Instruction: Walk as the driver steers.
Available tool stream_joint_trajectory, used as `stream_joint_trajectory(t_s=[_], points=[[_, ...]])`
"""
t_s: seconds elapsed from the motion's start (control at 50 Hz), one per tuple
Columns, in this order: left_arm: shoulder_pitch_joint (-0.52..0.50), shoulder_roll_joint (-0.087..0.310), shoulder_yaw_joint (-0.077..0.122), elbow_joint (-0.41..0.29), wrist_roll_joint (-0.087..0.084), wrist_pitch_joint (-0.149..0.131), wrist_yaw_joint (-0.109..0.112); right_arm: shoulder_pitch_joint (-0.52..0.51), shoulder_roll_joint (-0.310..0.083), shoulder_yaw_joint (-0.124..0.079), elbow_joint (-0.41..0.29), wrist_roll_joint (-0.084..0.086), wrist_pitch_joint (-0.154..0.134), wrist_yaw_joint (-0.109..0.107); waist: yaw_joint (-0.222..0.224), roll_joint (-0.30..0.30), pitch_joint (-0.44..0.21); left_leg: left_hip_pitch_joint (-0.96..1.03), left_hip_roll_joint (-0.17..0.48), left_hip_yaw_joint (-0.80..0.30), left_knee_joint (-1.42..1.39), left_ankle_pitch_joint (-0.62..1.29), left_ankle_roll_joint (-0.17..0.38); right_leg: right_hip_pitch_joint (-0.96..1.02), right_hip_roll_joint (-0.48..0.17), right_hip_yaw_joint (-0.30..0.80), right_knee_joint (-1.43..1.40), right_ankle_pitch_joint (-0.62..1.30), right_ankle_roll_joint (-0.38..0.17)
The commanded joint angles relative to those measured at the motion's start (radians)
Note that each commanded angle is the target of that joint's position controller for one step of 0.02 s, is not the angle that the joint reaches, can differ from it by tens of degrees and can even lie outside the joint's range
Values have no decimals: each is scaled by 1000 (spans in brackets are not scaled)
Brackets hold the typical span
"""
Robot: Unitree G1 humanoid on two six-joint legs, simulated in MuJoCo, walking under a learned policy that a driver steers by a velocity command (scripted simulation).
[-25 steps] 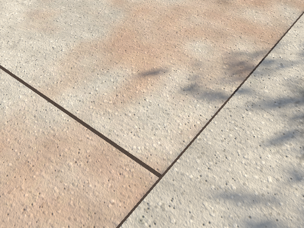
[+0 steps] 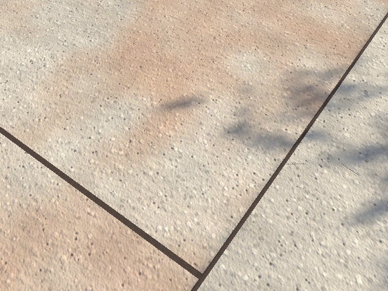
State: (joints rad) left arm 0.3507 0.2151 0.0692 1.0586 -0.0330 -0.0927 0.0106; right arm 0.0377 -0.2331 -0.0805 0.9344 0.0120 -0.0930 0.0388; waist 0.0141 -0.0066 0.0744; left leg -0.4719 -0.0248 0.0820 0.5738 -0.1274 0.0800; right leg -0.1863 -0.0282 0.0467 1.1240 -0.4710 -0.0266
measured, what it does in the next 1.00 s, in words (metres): walks ahead: right foot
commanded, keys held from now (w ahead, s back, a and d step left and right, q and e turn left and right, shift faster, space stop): w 1.00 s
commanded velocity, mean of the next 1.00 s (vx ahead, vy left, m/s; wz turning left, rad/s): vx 0.50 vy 0.00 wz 0.00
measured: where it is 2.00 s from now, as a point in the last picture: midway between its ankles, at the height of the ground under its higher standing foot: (187, 122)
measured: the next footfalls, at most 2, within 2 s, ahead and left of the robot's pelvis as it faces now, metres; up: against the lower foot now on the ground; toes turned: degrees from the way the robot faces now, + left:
right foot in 0.48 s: +0.48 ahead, -0.14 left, +0.00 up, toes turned -3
left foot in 1.08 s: +0.76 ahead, +0.13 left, -0.04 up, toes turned +2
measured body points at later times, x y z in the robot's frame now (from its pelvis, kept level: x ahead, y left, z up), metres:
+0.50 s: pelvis +0.30 -0.03 +0.00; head +0.33 -0.04 +0.45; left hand +0.51 +0.20 -0.09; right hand +0.24 -0.30 -0.14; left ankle +0.12 +0.08 -0.71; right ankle +0.44 -0.14 -0.72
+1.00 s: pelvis +0.56 -0.02 +0.01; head +0.58 -0.01 +0.46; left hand +0.53 +0.25 -0.14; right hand +0.76 -0.25 -0.10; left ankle +0.72 +0.12 -0.71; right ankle +0.44 -0.14 -0.72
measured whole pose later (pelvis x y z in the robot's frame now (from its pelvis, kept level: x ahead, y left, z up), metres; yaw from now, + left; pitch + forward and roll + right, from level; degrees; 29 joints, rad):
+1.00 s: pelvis +0.56 -0.02 +0.01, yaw +1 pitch +2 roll -4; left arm 0.36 0.25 0.07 1.04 -0.02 -0.09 0.02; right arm 0.01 -0.24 -0.06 0.91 0.02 -0.07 0.04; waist 0.07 0.05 0.00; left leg -0.56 0.09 -0.05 0.50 0.09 0.03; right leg -0.01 0.04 -0.08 0.37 -0.39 0.00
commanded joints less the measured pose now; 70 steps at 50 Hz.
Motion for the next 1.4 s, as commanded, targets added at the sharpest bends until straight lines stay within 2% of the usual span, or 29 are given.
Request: stream_joint_trajectory(t_s=[0.02,0.06,0.14,0.28,0.38,0.42,0.46,0.48,0.5,0.52,0.54,0.56,0.58,0.6,0.62,0.66,0.82,0.98,1.02,1.06,1.08,1.1,1.12,1.14,1.18,1.2,1.24,1.3,1.4], points=[[-72,120,25,-97,-5,-43,11,122,-82,-10,5,-10,-17,-2,-57,39,-179,468,305,-438,-325,-9,162,-476,-83,38,203,128,-40],[-31,85,32,-88,5,-12,19,106,-40,7,21,-27,-26,4,0,76,-151,306,248,-321,-371,49,143,-362,-131,41,121,188,-50],[-130,78,31,-133,18,16,24,177,-110,-1,47,-19,-26,-26,1,61,-64,237,240,-258,-465,38,164,-440,-156,21,-63,295,-14],[-367,68,15,-196,19,2,-2,303,-133,0,73,-1,-14,-50,-66,55,-12,354,205,-158,-477,102,115,-491,-101,-30,-468,602,14],[-503,71,-1,-241,9,-13,-35,381,-144,-7,111,3,10,-52,-105,51,28,517,254,-146,-406,150,120,-526,-69,-49,-601,526,-1],[-502,89,-1,-252,7,-21,-47,381,-159,-15,115,5,19,-55,-84,69,17,568,283,-152,-350,247,108,-495,-54,-54,-626,447,-26],[-383,141,20,-225,8,-27,-50,334,-178,-21,102,5,27,-56,-5,96,-65,574,271,-127,-215,547,80,-295,3,-96,-653,405,-64],[-220,188,44,-171,12,-27,-45,313,-162,-13,91,3,31,-54,70,85,-165,521,222,-92,-38,637,54,-74,24,-109,-657,433,-99],[-26,257,65,-128,28,-26,-37,307,-134,2,65,-10,30,-54,133,12,-313,321,167,-56,248,411,22,242,-131,65,-617,449,-167],[61,313,75,-102,34,-18,-38,411,-11,36,54,-10,8,-41,75,-247,-441,-95,-26,-55,600,-206,-48,590,-348,529,-712,254,-323],[53,219,44,-105,25,-15,-39,368,-85,23,59,10,-18,-36,96,-221,-449,-216,-11,-193,721,-444,-30,611,-348,642,-798,191,-301],[-38,177,30,-122,17,-18,-36,283,-147,6,33,35,-32,-34,86,-178,-313,-280,45,-193,734,-377,-13,494,-315,491,-813,235,-252],[-113,159,23,-142,23,-20,-35,232,-147,5,26,38,-34,-41,58,-90,-228,-252,96,-161,693,-294,-15,346,-281,365,-834,348,-228],[-160,142,18,-146,34,-24,-38,205,-137,-1,25,22,-28,-48,30,-40,-167,-210,127,-150,630,-243,-22,211,-256,290,-860,442,-220],[-183,121,11,-145,43,-27,-39,221,-126,-7,30,12,-14,-51,-5,-42,-154,-141,156,-159,580,-213,-24,125,-231,234,-886,490,-209],[-169,126,12,-136,45,-31,-43,254,-85,-6,42,11,9,-50,-31,-46,-141,-75,166,-152,489,-163,-33,41,-211,179,-940,490,-220],[-61,173,22,-83,23,-23,3,14,-72,-5,-34,-3,10,-36,11,-51,-46,-142,147,-138,67,269,-72,25,-160,31,-981,433,-179],[27,194,37,-49,13,5,21,-125,-89,12,-93,12,5,6,50,-37,13,-159,142,-151,-85,201,-47,144,-236,43,-817,364,-148],[28,210,43,-51,15,18,20,-91,-106,8,-86,16,3,10,34,-40,0,-80,120,-119,-93,97,-33,155,-245,53,-744,456,-130],[5,198,37,-61,15,30,12,141,-169,-28,-12,11,-5,6,-79,-8,-128,232,52,-40,-125,77,10,115,-164,-9,-461,696,-89],[19,148,19,-75,29,26,6,329,-243,-52,37,-4,-7,-2,-136,79,-268,545,184,-172,-46,150,65,-91,-101,-64,-150,516,-50],[135,25,-10,-61,61,1,-5,361,-281,-44,48,0,3,-5,-50,343,-344,790,340,-450,37,359,144,-420,40,-73,220,-176,6],[161,62,-12,-80,3,-34,-9,460,-271,-44,65,12,7,4,-101,384,-473,903,451,-796,-192,50,263,-593,87,42,329,-186,9],[1,138,7,-111,-32,-48,-1,412,-213,-31,65,16,3,1,-117,210,-321,816,410,-729,-237,-36,225,-694,14,36,355,-107,-2],[-134,153,11,-147,-4,-37,13,230,-144,-4,10,-17,-5,-3,-75,61,-171,533,346,-511,-259,135,172,-652,-70,-6,292,69,-10],[-108,141,16,-148,12,-24,14,179,-123,2,-1,-29,-12,-3,-30,64,-161,425,323,-454,-273,222,166,-569,-105,19,205,139,-16],[-86,103,17,-149,14,-2,8,181,-91,13,14,-26,-18,-5,5,92,-139,350,282,-362,-316,288,143,-507,-128,25,105,179,-21],[-171,97,18,-184,25,6,7,246,-139,3,36,-20,-17,-31,-7,69,-87,332,246,-258,-377,384,135,-535,-120,-6,-134,335,8],[-363,58,0,-238,18,3,-16,319,-143,3,58,-5,-8,-53,-60,65,-39,345,190,-147,-436,364,80,-442,-56,-68,-490,589,2]])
